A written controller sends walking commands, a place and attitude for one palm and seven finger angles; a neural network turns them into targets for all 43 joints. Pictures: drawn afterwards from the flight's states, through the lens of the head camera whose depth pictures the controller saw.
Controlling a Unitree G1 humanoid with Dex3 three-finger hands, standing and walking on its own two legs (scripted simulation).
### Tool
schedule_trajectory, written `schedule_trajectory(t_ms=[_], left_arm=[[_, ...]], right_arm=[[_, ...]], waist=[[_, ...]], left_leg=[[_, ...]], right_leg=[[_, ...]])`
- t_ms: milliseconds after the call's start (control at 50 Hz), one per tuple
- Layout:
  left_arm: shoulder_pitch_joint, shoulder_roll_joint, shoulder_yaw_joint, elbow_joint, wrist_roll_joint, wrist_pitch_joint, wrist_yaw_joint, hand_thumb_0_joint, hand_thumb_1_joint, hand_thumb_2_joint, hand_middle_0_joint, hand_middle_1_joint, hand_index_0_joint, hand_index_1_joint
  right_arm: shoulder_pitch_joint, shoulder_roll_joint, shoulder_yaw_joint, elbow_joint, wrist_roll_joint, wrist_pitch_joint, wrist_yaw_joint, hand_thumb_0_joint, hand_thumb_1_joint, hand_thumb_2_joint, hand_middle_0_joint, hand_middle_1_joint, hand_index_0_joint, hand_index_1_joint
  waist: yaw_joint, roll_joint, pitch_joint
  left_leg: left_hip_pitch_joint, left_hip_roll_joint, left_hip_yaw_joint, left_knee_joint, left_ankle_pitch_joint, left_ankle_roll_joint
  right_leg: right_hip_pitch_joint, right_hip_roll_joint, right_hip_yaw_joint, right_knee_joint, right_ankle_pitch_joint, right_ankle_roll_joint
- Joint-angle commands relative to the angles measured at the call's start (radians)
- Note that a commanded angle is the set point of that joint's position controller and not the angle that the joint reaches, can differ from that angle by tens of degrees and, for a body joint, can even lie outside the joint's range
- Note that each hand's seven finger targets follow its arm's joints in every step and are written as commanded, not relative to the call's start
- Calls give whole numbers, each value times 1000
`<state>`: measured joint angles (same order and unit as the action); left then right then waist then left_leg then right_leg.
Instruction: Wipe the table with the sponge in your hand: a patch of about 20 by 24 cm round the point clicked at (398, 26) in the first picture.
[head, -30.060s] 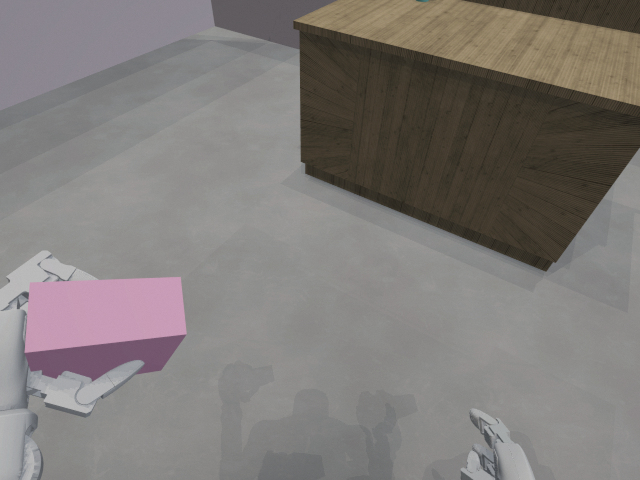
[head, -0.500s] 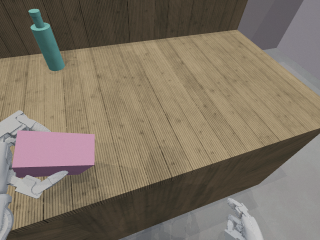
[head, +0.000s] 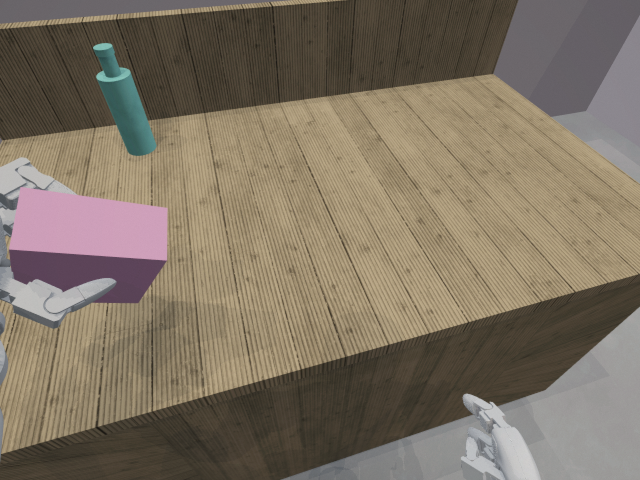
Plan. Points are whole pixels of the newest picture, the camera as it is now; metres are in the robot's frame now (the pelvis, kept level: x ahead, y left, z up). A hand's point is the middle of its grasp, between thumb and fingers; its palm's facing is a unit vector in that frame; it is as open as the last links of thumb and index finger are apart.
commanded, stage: turn the palm down, sponge in hand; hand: left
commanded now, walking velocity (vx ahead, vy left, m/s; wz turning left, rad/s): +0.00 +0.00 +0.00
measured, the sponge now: (110, 257) +0.27 +0.25 +0.18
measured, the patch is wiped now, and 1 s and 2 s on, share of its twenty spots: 0.00 0.00 0.00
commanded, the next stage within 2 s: none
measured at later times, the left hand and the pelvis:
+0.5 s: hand (120, 311) +0.22 +0.22 +0.16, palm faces +0.27 -0.56 -0.79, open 9.9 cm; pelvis -0.01 -0.07 -0.01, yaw +2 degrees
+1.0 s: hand (104, 300) +0.23 +0.23 +0.17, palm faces +0.25 -0.32 -0.91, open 9.9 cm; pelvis +0.00 -0.04 -0.01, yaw -1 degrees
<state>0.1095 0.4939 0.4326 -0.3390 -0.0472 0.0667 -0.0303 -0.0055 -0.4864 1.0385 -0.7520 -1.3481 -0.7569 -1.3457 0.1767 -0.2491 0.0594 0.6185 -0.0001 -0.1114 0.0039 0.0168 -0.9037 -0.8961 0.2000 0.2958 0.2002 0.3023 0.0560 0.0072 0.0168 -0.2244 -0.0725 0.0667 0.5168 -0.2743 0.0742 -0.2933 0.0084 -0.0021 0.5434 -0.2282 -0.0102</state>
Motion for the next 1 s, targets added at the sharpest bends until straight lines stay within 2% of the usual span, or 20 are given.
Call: schedule_trajectory(t_ms=[0,20,80,120,140,180,220,340,420,480,520,540,660,780,820,840,860,920,940,980], left_arm=[[167,125,-26,-296,68,43,-41,0,100,1300,-1200,-1600,-1200,-1600],[147,173,34,-353,66,31,-24,0,100,1300,-1200,-1600,-1200,-1600],[129,227,133,-349,55,-80,35,0,100,1300,-1200,-1600,-1200,-1600],[-22,335,204,-414,80,-133,91,0,100,1300,-1200,-1600,-1200,-1600],[-64,278,150,-396,100,-150,114,0,100,1300,-1200,-1600,-1200,-1600],[-6,242,108,-287,130,-143,132,0,100,1300,-1200,-1600,-1200,-1600],[-89,297,95,-238,162,-99,123,0,100,1300,-1200,-1600,-1200,-1600],[-170,314,-20,-178,219,16,6,0,100,1300,-1200,-1600,-1200,-1600],[-116,435,100,-187,240,-20,-3,0,100,1300,-1200,-1600,-1200,-1600],[-30,431,143,-169,236,-40,14,0,100,1300,-1200,-1600,-1200,-1600],[34,490,211,-177,245,-26,40,0,100,1300,-1200,-1600,-1200,-1600],[50,432,165,-195,244,-14,46,0,100,1300,-1200,-1600,-1200,-1600],[81,443,132,-166,278,47,38,0,100,1300,-1200,-1600,-1200,-1600],[60,451,99,-278,364,31,44,0,100,1300,-1200,-1600,-1200,-1600],[43,474,106,-277,400,50,66,0,100,1300,-1200,-1600,-1200,-1600],[21,427,63,-275,416,58,74,0,100,1300,-1200,-1600,-1200,-1600],[24,447,71,-286,434,67,82,0,100,1300,-1200,-1600,-1200,-1600],[-4,466,74,-252,488,137,97,0,100,1300,-1200,-1600,-1200,-1600],[-22,417,17,-239,496,163,89,0,100,1300,-1200,-1600,-1200,-1600],[-57,430,-12,-246,536,210,69,0,100,1300,-1200,-1600,-1200,-1600]], right_arm=[[-167,-150,-64,-204,7,-17,-1,0,-900,-900,200,300,200,300],[-207,-147,-59,-224,22,-7,-3,0,-900,-900,200,300,200,300],[-190,-129,-65,-210,-2,-7,-38,0,-900,-900,200,300,200,300],[-202,-123,-62,-201,6,-7,-52,0,-900,-900,200,300,200,300],[-191,-96,-59,-200,-9,-15,-53,0,-900,-900,200,300,200,300],[-155,-108,-66,-170,-7,-13,-67,0,-900,-900,200,300,200,300],[-165,-117,-58,-166,6,-5,-78,0,-900,-900,200,300,200,300],[-209,-112,-48,-186,21,11,-126,0,-900,-900,200,300,200,300],[-225,-111,-60,-185,21,5,-129,0,-900,-900,200,300,200,300],[-186,-107,-72,-180,10,14,-118,0,-900,-900,200,300,200,300],[-203,-110,-74,-178,20,21,-105,0,-900,-900,200,300,200,300],[-189,-108,-75,-189,16,32,-100,0,-900,-900,200,300,200,300],[-164,-142,-90,-193,32,50,-113,0,-900,-900,200,300,200,300],[-179,-133,-92,-212,28,30,-131,0,-900,-900,200,300,200,300],[-223,-125,-82,-211,41,21,-134,0,-900,-900,200,300,200,300],[-199,-124,-84,-209,32,26,-134,0,-900,-900,200,300,200,300],[-182,-128,-81,-210,32,26,-137,0,-900,-900,200,300,200,300],[-242,-122,-61,-211,46,28,-138,0,-900,-900,200,300,200,300],[-225,-124,-60,-209,39,39,-137,0,-900,-900,200,300,200,300],[-233,-124,-50,-207,42,50,-137,0,-900,-900,200,300,200,300]], waist=[[24,-4,-146],[25,-9,-171],[16,-52,-152],[13,70,-167],[20,138,-181],[-3,142,-150],[-23,139,-135],[-15,47,-122],[30,14,-139],[47,-21,-185],[69,45,-204],[63,37,-218],[31,-56,-183],[42,-18,-246],[50,38,-202],[43,58,-223],[46,53,-229],[58,56,-178],[49,58,-182],[50,71,-183]], left_leg=[[78,131,-113,-56,412,-110],[67,120,-105,-58,266,-93],[1,100,-104,-40,155,-83],[-15,88,-96,-34,25,-65],[-16,79,-96,-29,38,-68],[-36,74,-92,-10,3,-62],[-54,66,-81,-3,-50,-48],[-78,60,-55,38,-26,-38],[-102,68,-67,86,30,-50],[-156,78,-90,116,64,-64],[-182,72,-95,130,80,-73],[-196,77,-99,134,83,-76],[-222,74,-111,159,34,-64],[-146,67,-105,146,109,-49],[-125,55,-97,136,120,-47],[-108,65,-93,125,132,-47],[-89,66,-101,97,134,-43],[-72,66,-105,46,129,-43],[-69,71,-102,26,127,-41],[-47,71,-114,-17,133,-41]], right_leg=[[5,20,-80,-17,154,-15],[-2,31,-66,-16,107,-16],[-31,29,-69,-14,45,-11],[-63,27,-31,-13,-50,-12],[-48,17,-31,-20,-48,-20],[-82,10,-25,-22,-66,-15],[-91,3,1,-45,-118,-13],[-3,-52,116,-151,-275,-3],[47,-77,216,-175,-304,-3],[119,-124,265,-139,-149,21],[158,-139,316,-112,-58,14],[173,-153,308,-93,-5,20],[127,-154,329,-86,27,43],[103,-116,272,-53,33,23],[63,-85,275,-63,-27,-4],[69,-85,231,-59,-10,-5],[59,-71,197,-53,-9,-5],[44,-41,168,-55,-15,-20],[61,-40,132,-60,6,-16],[74,-33,106,-64,10,-14]])
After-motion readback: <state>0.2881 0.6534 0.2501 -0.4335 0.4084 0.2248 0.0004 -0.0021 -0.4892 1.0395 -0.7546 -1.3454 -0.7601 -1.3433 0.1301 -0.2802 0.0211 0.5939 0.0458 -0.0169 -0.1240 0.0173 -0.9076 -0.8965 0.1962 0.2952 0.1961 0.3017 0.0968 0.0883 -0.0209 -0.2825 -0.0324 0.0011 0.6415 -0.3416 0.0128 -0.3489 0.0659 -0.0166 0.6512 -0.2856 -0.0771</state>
